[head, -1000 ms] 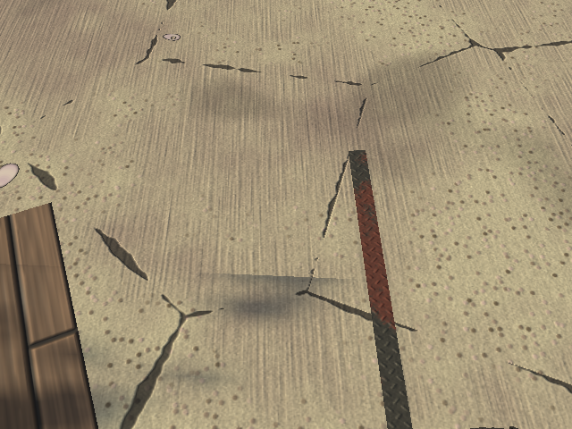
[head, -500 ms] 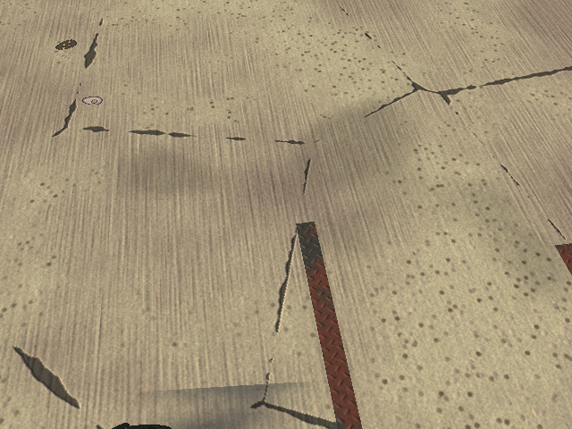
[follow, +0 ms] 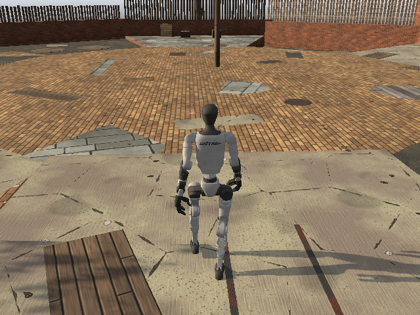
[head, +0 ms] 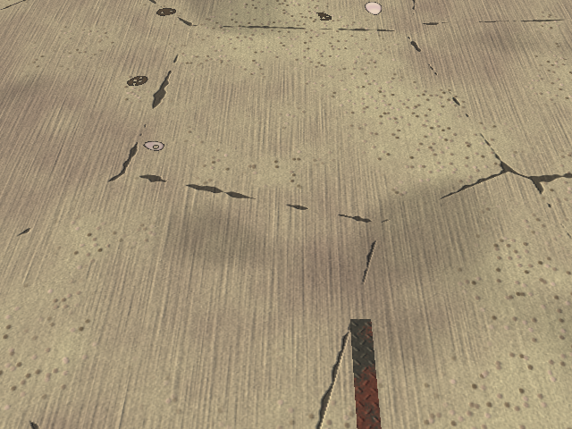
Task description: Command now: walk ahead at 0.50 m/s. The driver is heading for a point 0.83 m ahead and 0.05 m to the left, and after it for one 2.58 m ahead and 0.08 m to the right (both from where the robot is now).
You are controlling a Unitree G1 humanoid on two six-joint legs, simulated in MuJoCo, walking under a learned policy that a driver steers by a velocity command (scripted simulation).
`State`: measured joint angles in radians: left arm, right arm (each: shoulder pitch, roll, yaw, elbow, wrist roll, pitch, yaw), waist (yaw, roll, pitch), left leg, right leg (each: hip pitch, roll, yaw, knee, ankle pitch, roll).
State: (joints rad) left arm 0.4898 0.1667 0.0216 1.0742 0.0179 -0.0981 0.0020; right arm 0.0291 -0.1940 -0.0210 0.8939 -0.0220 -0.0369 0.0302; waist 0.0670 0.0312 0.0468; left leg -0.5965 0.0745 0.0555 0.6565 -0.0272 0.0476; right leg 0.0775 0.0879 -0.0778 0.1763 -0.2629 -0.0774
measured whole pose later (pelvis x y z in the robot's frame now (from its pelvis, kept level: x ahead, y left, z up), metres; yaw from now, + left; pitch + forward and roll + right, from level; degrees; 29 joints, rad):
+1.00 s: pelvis +0.53 -0.01 +0.01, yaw +1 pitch -1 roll -1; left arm 0.42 0.18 0.04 1.07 0.02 -0.09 0.00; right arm 0.16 -0.21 -0.05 0.95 -0.03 -0.03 0.03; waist 0.02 0.04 0.03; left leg -0.63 0.11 0.00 0.91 -0.11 0.04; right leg -0.03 0.09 -0.11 0.22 -0.19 -0.10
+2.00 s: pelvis +1.06 +0.04 +0.00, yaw -11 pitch +0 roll +0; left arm 0.30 0.25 0.08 0.97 0.00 -0.04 0.00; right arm 0.18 -0.22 -0.04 0.85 -0.04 -0.07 0.00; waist 0.01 0.01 0.04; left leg -0.54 0.10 -0.03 1.16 -0.31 -0.01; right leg -0.19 0.15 -0.02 0.38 -0.20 -0.16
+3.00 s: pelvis +1.61 -0.05 +0.00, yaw +4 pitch +1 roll +0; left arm 0.19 0.25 0.02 0.77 0.04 -0.08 0.00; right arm 0.33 -0.31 -0.07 0.82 -0.03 -0.04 0.02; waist -0.03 0.04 0.01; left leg -0.38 -0.05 -0.07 1.07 -0.37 0.06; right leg -0.29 0.02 -0.02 0.44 -0.18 -0.04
